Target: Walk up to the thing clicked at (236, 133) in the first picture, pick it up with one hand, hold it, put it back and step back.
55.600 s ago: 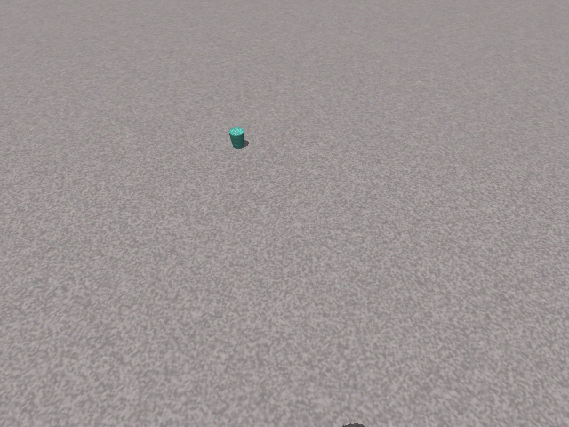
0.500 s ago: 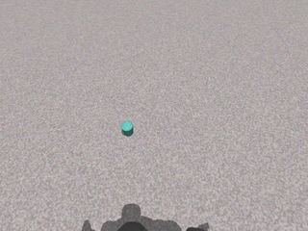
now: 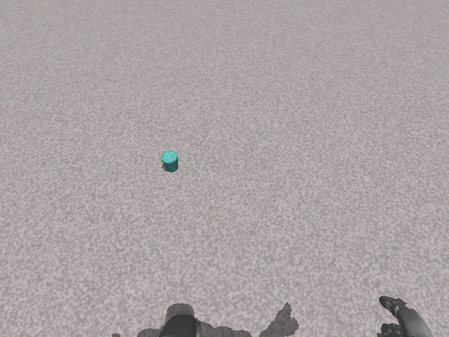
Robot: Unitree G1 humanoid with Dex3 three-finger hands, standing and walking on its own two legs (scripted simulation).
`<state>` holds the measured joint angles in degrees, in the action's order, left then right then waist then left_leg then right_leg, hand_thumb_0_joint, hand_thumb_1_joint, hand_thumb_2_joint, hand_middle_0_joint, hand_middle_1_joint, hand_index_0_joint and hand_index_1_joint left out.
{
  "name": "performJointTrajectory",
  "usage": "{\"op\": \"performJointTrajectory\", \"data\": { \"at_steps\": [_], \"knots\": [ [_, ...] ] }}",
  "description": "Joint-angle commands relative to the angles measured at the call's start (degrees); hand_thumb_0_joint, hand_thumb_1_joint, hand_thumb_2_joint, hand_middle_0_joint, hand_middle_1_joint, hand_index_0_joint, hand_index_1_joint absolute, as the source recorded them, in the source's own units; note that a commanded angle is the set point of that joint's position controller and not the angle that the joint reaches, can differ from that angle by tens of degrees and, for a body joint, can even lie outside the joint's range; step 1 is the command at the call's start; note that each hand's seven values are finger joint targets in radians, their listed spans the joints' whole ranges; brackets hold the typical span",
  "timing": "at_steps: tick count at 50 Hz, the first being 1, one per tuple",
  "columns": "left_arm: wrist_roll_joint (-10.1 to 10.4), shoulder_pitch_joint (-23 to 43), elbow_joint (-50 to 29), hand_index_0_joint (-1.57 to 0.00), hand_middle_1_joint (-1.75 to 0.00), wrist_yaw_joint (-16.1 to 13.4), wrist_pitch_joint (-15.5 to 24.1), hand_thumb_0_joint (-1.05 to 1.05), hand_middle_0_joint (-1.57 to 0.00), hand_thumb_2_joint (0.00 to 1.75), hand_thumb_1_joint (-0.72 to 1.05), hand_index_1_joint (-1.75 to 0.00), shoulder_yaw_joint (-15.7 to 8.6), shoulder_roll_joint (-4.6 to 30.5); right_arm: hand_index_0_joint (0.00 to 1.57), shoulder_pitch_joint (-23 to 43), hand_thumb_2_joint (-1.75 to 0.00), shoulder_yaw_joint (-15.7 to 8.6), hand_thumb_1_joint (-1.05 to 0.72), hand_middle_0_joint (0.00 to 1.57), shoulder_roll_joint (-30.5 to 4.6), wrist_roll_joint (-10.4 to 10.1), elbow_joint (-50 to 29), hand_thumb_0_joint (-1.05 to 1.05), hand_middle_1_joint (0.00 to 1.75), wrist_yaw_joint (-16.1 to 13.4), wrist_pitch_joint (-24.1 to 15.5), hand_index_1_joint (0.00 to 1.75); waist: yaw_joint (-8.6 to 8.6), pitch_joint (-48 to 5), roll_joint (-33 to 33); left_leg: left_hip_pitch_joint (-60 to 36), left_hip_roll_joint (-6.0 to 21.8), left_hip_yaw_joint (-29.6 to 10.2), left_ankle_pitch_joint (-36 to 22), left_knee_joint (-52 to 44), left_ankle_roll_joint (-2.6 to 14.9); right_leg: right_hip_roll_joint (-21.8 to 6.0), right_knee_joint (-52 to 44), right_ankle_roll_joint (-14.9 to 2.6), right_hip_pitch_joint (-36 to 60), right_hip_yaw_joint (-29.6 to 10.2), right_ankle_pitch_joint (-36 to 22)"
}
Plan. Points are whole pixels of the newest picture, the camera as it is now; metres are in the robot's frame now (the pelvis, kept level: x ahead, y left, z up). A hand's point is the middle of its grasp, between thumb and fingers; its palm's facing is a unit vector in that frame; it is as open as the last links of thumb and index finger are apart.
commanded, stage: step back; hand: left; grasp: from above
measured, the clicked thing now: (170, 162) +1.03 +0.30 -0.70
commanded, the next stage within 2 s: stand in 1.10 s
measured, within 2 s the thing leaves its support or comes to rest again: neither
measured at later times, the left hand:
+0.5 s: hand out of the picture +0.00 +0.28 -0.12, palm faces +0.08 -0.92 -0.40, open 7.4 cm
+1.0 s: hand out of the picture +0.06 +0.27 -0.14, palm faces +0.12 -0.93 -0.35, open 7.4 cm
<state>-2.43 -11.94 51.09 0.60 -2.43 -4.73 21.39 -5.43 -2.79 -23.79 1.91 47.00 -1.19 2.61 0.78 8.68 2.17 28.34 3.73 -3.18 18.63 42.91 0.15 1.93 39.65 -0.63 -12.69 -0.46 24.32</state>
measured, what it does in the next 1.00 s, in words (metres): steps on the spot: left foot, then right foot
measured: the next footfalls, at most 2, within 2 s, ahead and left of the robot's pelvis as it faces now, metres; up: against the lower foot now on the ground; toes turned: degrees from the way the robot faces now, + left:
left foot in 0.26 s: +0.00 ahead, +0.13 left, +0.00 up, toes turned +4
right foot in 0.54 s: +0.05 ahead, -0.12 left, +0.00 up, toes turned +2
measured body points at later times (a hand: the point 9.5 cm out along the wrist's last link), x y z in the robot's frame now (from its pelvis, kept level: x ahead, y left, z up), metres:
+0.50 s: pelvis -0.04 -0.01 +0.02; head -0.03 +0.00 +0.47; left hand -0.01 +0.33 -0.10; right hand +0.04 -0.31 -0.10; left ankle -0.04 +0.12 -0.71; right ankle +0.00 -0.12 -0.69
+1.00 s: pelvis +0.01 +0.00 +0.02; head +0.03 +0.01 +0.47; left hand +0.06 +0.32 -0.11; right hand +0.14 -0.28 -0.11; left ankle +0.02 +0.13 -0.71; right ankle +0.01 -0.12 -0.71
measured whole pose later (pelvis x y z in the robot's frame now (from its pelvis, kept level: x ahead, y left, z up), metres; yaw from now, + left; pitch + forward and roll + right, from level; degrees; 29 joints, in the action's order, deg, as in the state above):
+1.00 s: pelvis +0.01 +0.00 +0.02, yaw +6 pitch -2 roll +0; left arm -0.5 -6.8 59.4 0.1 0.6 -2.4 21.2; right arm -6.1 -0.9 -19.2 1.1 60.1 0.0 -0.4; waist 1.0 5.0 -0.4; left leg 16.1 1.8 -0.3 15.1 33.3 -1.0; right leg -1.7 32.5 0.3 -11.8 3.7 18.4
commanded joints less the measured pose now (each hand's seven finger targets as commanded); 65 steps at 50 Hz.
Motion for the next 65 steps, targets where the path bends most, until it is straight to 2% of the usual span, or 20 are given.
{"op": "performJointTrajectory", "data": {
  "at_steps": [1,4,9,13,14,15,16,20,23,26,27,28,29,30,39,41,44,48,52,65],
  "knots": [
    [-0.08,5.46,-6.61,-0.20,-0.30,-1.52,2.63,0.00,-0.20,0.90,0.90,-0.30,-4.39,18.62,0.20,0.40,-0.90,-3.73,-0.90,0.20,-11.13,-0.79,-3.07,0.00,0.30,-0.71,-1.33,0.30,-0.09,-0.19,-6.84,2.05,-6.39,-8.23,9.13,21.22,-0.69,-21.44,-22.49,-13.38,-15.12,-23.88,5.50],
    [-0.61,4.88,-6.17,-0.20,-0.30,-1.64,3.81,0.00,-0.20,0.90,0.90,-0.30,-4.12,15.79,0.20,-4.32,-0.90,-3.38,-0.90,0.20,-9.83,-0.69,-0.45,0.00,0.30,-0.10,-2.24,0.30,-0.40,-5.28,-9.58,0.63,-7.40,-4.27,5.37,20.85,-1.11,-15.11,-17.26,-9.89,-6.23,-14.18,-4.88],
    [-0.49,-0.83,-3.86,-0.20,-0.30,-1.13,4.18,0.00,-0.20,0.90,0.90,-0.30,-4.24,16.78,0.20,-1.38,-0.90,-3.33,-0.90,0.20,-9.07,0.34,0.37,0.00,0.30,1.34,-3.12,0.30,3.80,-3.90,-12.68,-0.33,-4.27,0.46,10.48,0.49,-1.55,-16.58,-20.16,-10.20,0.96,-16.30,12.82],
    [0.33,1.35,-3.87,-0.20,-0.30,-0.55,3.00,0.00,-0.20,0.90,0.90,-0.30,-2.38,14.82,0.20,-8.67,-0.90,-4.11,-0.90,0.20,-8.87,0.12,4.97,0.00,0.30,1.50,-4.45,0.30,-1.00,-6.23,-8.97,-22.77,-5.84,3.32,2.73,-19.86,1.18,-13.70,-13.33,-7.15,-10.08,-9.47,8.34],
    [0.51,0.78,-3.69,-0.20,-0.30,-0.50,2.90,0.00,-0.20,0.90,0.90,-0.30,-1.41,11.68,0.20,-11.22,-0.90,-5.02,-0.90,0.20,-11.21,0.54,5.85,0.00,0.30,1.28,-4.84,0.30,-2.36,-7.80,-0.27,-29.30,-0.78,-7.78,9.50,-22.92,3.33,-9.77,-5.57,-4.27,-17.82,-4.97,9.30],
    [1.69,4.45,-4.02,-0.20,-0.30,-0.46,3.09,0.00,-0.20,0.90,0.90,-0.30,-1.25,10.28,0.20,-11.68,-0.90,-5.63,-0.90,0.20,-15.99,0.78,5.77,0.00,0.30,1.29,-5.06,0.30,-3.74,-7.40,10.02,-24.01,11.47,-28.81,29.94,-30.21,9.64,-2.40,6.84,-0.76,-22.14,2.86,8.59],
    [0.90,6.00,-3.52,-0.20,-0.30,-0.71,3.19,0.00,-0.20,0.90,0.90,-0.30,-2.79,14.97,0.20,-10.72,-0.90,-6.27,-0.90,0.20,-18.42,0.53,4.76,0.00,0.30,1.49,-5.20,0.30,-4.05,-2.42,6.16,-15.69,15.78,-33.62,33.07,-33.00,14.41,-4.50,13.61,-1.09,-20.95,-2.17,8.81],
    [1.14,-0.26,-0.02,-0.20,-0.30,0.26,4.14,0.00,-0.20,0.90,0.90,-0.30,-2.65,13.08,0.20,-5.97,-0.90,-4.65,-0.90,0.20,-13.20,0.26,3.67,0.00,0.30,1.31,-6.02,0.30,-0.34,-3.17,4.75,-14.83,9.21,-17.44,16.27,-28.56,11.32,-5.55,9.88,-1.01,-15.55,-1.39,2.17],
    [1.08,0.41,0.30,-0.20,-0.30,0.66,4.37,0.00,-0.20,0.90,0.90,-0.30,-2.75,11.72,0.20,-6.64,-0.90,-4.69,-0.90,0.20,-12.95,0.68,3.59,0.00,0.30,1.72,-5.42,0.30,-1.75,-4.61,7.99,-12.98,7.75,-13.50,12.29,-26.67,10.68,-3.19,2.15,-0.11,-9.06,2.13,1.87],
    [0.81,-3.32,2.76,-0.20,-0.30,-0.33,5.37,0.00,-0.20,0.90,0.90,-0.30,-2.59,10.15,0.20,-3.11,-0.90,-3.42,-0.90,0.20,-9.95,-0.32,3.05,0.00,0.30,1.74,-4.10,0.30,2.04,-6.64,4.48,-5.40,4.56,-6.31,5.34,-16.02,6.94,-0.22,-12.99,-0.93,5.98,4.66,-7.02],
    [0.35,-4.81,3.17,-0.20,-0.30,-0.90,5.85,0.00,-0.20,0.90,0.90,-0.30,-2.97,11.36,0.20,-4.11,-0.90,-2.24,-0.90,0.20,-6.66,-0.69,2.81,0.00,0.30,1.53,-3.86,0.30,2.85,-7.63,-0.59,-1.05,1.95,-3.54,3.16,-8.26,4.71,-2.95,-16.51,-1.31,11.71,-0.69,-7.28],
    [-0.47,-6.05,2.57,-0.20,-0.30,-1.45,6.40,0.00,-0.20,0.90,0.90,-0.30,-3.95,16.18,0.20,-4.41,-0.90,-1.27,-0.90,0.20,-3.43,-1.23,1.56,0.00,0.30,1.32,-3.97,0.30,3.35,-8.27,-12.65,7.17,-6.43,-0.38,7.56,4.42,0.98,-16.30,-24.32,-5.59,13.79,-22.72,-0.32],
    [-0.06,-2.95,1.45,-0.20,-0.30,-1.37,6.36,0.00,-0.20,0.90,0.90,-0.30,-4.36,19.56,0.20,-4.15,-0.90,-2.21,-0.90,0.20,-6.65,-0.66,2.34,0.00,0.30,0.35,-3.58,0.30,2.95,-6.03,-9.56,3.63,-5.04,-4.08,15.13,9.06,0.64,-25.53,-26.78,-11.52,3.30,-30.91,7.50],
    [0.42,-0.02,0.36,-0.20,-0.30,-1.28,6.48,0.00,-0.20,0.90,0.90,-0.30,-4.18,19.06,0.20,-6.26,-0.90,-3.01,-0.90,0.20,-9.14,-0.76,3.82,0.00,0.30,0.22,-3.61,0.30,1.35,-4.10,-6.34,1.92,-3.59,-5.85,14.06,12.13,0.71,-26.12,-26.16,-13.81,0.10,-30.22,7.81],
    [1.72,5.59,0.78,-0.20,-0.30,-1.45,5.73,0.00,-0.20,0.90,0.90,-0.30,-1.89,14.09,0.20,-8.25,-0.90,-2.23,-0.90,0.20,-5.96,-0.36,8.49,0.00,0.30,0.81,-4.74,0.30,-1.13,-9.54,-9.29,-14.92,-3.60,5.35,-4.72,-13.93,0.27,-14.71,-10.06,-6.91,0.13,-4.02,-34.05],
    [2.06,4.68,0.61,-0.20,-0.30,-1.41,4.93,0.00,-0.20,0.90,0.90,-0.30,-0.75,11.69,0.20,-7.13,-0.90,-2.81,-0.90,0.20,-7.70,-0.09,8.86,0.00,0.30,0.36,-5.01,0.30,-0.72,-10.94,-4.61,-21.26,0.05,0.23,-20.16,-15.80,2.02,-11.60,-6.25,-2.98,-4.12,-2.60,-29.34],
    [2.53,5.54,2.82,-0.20,-0.30,-1.46,4.02,0.00,-0.20,0.90,0.90,-0.30,-0.52,10.87,0.20,0.07,-0.90,-2.57,-0.90,0.20,-11.46,-0.80,7.90,0.00,0.30,0.53,-4.94,0.30,0.93,-11.12,2.15,-10.45,9.19,-9.89,-13.69,-18.87,7.70,-4.75,-6.49,-0.79,2.96,0.50,-3.77],
    [2.21,6.07,5.49,-0.20,-0.30,-1.18,4.71,0.00,-0.20,0.90,0.90,-0.30,-0.45,12.27,0.20,2.27,-0.90,-1.07,-0.90,0.20,-8.59,-1.16,9.69,0.00,0.30,0.52,-4.68,0.30,0.50,-10.61,1.40,-11.21,3.80,-3.93,-12.98,-17.78,2.44,-8.46,-13.02,-2.09,5.08,-2.42,-15.34],
    [2.38,7.08,7.00,-0.20,-0.30,-1.39,4.78,0.00,-0.20,0.90,0.90,-0.30,-0.29,11.93,0.20,3.01,-0.90,-1.03,-0.90,0.20,-8.19,-1.37,11.35,0.00,0.30,0.44,-4.80,0.30,0.07,-14.65,0.52,-18.40,3.93,-1.79,-24.65,-16.26,2.58,-9.03,-13.56,-1.62,6.29,-1.48,-24.47],
    [2.07,10.01,10.70,-0.20,-0.30,-0.77,5.00,0.00,-0.20,0.90,0.90,-0.30,2.12,11.11,0.20,5.99,-0.90,-0.11,-0.90,0.20,-7.29,-1.52,13.77,0.00,0.30,1.19,-4.96,0.30,-0.68,-12.00,-1.98,-24.29,4.28,-1.66,-20.62,-25.19,0.73,-10.11,-22.95,-0.13,7.16,-2.54,-21.62]
  ]
}}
